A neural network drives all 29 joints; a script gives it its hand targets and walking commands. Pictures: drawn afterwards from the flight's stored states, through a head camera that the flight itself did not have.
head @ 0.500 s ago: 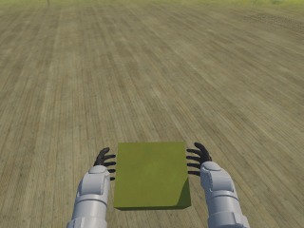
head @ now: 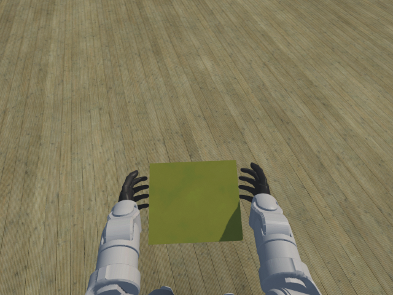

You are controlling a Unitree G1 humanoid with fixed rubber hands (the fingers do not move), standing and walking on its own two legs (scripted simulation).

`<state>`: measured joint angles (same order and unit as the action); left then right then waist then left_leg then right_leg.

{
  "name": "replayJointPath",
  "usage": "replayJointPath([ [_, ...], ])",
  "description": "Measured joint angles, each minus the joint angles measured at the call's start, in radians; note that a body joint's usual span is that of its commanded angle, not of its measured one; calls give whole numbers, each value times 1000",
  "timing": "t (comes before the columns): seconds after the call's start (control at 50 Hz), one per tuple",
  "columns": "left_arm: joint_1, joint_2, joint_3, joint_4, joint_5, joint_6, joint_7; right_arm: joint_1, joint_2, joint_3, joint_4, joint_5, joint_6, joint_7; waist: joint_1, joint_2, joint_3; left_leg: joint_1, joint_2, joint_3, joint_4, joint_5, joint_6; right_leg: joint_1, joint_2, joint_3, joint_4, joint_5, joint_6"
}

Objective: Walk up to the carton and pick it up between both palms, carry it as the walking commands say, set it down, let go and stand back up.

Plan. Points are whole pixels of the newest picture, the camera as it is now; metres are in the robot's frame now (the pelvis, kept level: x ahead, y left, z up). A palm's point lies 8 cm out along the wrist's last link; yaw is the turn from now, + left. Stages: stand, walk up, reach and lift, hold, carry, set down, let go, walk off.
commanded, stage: set down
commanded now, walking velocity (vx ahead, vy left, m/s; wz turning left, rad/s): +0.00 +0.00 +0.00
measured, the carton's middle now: (194, 202) +0.35 +0.04 -0.12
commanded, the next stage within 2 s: none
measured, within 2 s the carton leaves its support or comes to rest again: neither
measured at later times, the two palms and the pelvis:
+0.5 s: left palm (138, 209) +0.33 +0.18 -0.13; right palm (249, 205) +0.36 -0.10 -0.12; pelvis -0.02 +0.02 -0.07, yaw -1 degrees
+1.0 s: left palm (145, 212) +0.35 +0.18 -0.21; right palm (242, 209) +0.38 -0.10 -0.21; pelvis -0.03 +0.01 -0.14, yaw +0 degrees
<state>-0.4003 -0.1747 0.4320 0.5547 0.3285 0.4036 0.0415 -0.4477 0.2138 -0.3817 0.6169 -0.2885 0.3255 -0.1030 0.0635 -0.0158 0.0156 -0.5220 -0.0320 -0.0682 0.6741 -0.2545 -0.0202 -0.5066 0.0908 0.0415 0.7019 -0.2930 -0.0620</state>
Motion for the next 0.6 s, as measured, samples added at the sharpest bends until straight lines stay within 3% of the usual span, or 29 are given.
replayJointPath([
  [0.3,-88,-7,13,10,-45,-114,61,-98,-23,-27,23,26,-110,3,-24,-9,-36,-381,-24,11,227,-45,12,-381,-1,10,229,-46,24],
  [0.6,-164,21,8,64,-92,-137,88,-176,-61,-19,69,61,-124,-14,-28,-7,-140,-675,-40,24,441,-117,17,-678,9,22,446,-120,39],
])
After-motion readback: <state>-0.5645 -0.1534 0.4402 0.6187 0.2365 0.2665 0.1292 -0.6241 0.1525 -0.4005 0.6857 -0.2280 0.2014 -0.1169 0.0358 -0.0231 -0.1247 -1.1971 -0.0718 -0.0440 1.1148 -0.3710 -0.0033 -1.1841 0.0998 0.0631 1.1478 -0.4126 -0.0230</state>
